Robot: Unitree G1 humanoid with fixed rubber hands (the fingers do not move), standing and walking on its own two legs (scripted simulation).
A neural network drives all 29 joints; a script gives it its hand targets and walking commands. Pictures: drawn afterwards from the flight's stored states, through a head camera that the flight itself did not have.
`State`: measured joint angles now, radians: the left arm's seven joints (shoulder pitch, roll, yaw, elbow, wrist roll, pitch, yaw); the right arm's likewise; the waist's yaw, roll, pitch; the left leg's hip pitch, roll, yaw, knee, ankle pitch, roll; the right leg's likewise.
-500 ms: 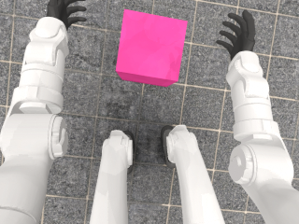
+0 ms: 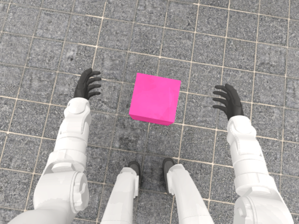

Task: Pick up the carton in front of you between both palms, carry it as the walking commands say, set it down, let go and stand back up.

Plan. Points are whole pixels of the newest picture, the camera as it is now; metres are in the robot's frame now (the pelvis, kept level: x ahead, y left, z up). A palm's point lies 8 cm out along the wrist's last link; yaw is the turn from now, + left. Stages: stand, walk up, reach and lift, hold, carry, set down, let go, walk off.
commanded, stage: let go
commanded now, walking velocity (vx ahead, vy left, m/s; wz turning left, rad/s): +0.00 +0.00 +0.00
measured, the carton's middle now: (154, 102) +0.49 -0.03 -0.57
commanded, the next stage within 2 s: stand in 1.06 s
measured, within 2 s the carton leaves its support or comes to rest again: neither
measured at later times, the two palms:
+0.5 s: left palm (56, 157) +0.27 +0.20 +0.00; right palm (287, 177) +0.22 -0.25 +0.01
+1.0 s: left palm (30, 191) +0.22 +0.24 +0.01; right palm (280, 185) +0.20 -0.24 +0.02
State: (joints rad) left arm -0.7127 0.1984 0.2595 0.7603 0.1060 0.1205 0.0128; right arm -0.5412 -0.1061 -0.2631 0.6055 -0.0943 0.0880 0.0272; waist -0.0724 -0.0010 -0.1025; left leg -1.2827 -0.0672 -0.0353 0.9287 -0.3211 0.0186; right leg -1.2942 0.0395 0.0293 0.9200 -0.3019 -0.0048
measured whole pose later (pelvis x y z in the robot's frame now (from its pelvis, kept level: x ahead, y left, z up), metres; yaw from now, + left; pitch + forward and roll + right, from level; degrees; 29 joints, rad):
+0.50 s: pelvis +0.05 -0.02 +0.08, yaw -1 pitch +8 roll +0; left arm 0.08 0.19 0.10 0.49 0.04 0.01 -0.03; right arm 0.18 -0.19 -0.03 0.42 0.03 0.02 0.06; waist -0.06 -0.04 0.03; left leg -0.36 -0.03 -0.05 0.50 -0.28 0.00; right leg -0.38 0.06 0.04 0.51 -0.27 -0.04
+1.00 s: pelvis +0.05 +0.00 +0.08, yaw -1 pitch -5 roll +0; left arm 0.22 0.23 0.05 0.45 -0.02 0.11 -0.05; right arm 0.22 -0.21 -0.04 0.41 -0.02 0.17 0.06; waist 0.00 -0.01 0.12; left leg -0.08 -0.05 -0.03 0.46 -0.29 0.03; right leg -0.11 0.04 0.05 0.46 -0.27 -0.01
